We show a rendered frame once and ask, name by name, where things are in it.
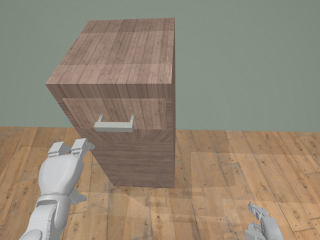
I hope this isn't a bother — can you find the left robot forearm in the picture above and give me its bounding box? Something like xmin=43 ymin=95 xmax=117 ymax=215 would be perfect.
xmin=19 ymin=193 xmax=72 ymax=240

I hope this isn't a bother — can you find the drawer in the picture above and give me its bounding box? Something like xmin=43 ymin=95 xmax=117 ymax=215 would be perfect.
xmin=62 ymin=98 xmax=167 ymax=130

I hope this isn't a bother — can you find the cabinet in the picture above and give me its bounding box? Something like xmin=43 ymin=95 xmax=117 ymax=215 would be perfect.
xmin=45 ymin=17 xmax=176 ymax=189

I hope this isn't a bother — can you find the robot right hand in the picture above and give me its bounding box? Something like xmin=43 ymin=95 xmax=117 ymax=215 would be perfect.
xmin=244 ymin=204 xmax=285 ymax=240

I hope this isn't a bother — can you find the robot left hand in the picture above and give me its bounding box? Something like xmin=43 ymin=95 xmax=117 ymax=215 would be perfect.
xmin=38 ymin=138 xmax=95 ymax=205

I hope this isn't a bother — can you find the handle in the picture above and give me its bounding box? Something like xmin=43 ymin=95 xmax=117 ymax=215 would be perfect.
xmin=94 ymin=114 xmax=135 ymax=132

